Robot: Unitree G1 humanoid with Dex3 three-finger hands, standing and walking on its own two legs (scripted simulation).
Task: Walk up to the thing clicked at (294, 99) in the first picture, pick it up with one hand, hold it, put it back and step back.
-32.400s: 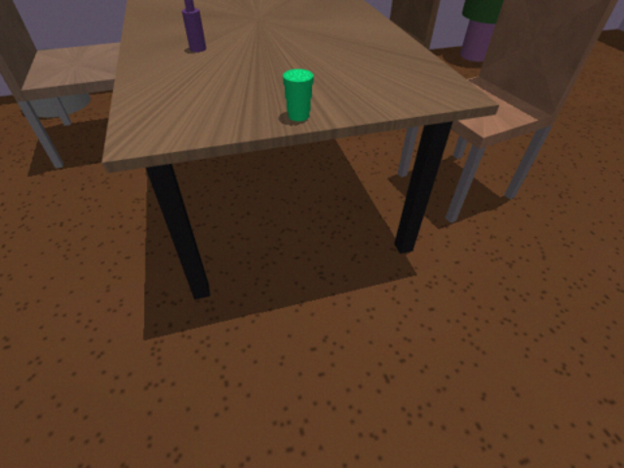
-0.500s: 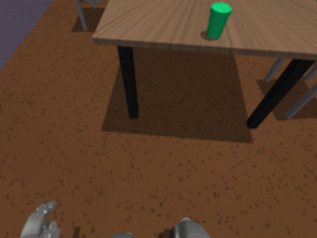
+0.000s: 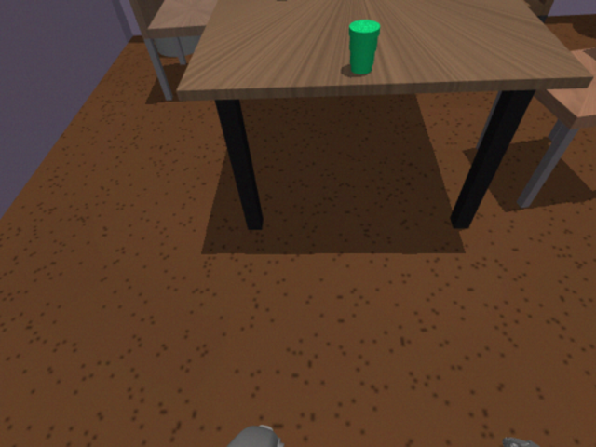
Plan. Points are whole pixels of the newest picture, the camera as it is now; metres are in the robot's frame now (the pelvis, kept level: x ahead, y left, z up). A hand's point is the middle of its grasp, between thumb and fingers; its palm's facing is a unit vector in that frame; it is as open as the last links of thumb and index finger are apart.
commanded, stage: step back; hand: right
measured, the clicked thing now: (362, 48) +1.05 -0.12 +0.01
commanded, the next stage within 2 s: stand in 1.00 s
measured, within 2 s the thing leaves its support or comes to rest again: neither
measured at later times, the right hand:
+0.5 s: hand out of the picture +0.06 -0.26 -0.16, palm faces -0.10 +0.93 -0.37, open 7.4 cm
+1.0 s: hand out of the picture +0.16 -0.20 -0.16, palm faces -0.10 +0.94 -0.34, open 7.4 cm
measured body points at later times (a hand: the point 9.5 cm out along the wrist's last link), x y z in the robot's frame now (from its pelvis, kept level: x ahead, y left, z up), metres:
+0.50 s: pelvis -0.02 +0.00 -0.01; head -0.02 -0.01 +0.44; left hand -0.01 +0.32 -0.12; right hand +0.06 -0.31 -0.14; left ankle -0.04 +0.14 -0.71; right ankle +0.00 -0.10 -0.73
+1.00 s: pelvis +0.02 +0.04 -0.01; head +0.05 +0.04 +0.44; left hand +0.08 +0.36 -0.13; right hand +0.17 -0.24 -0.13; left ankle +0.05 +0.18 -0.73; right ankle +0.02 -0.10 -0.73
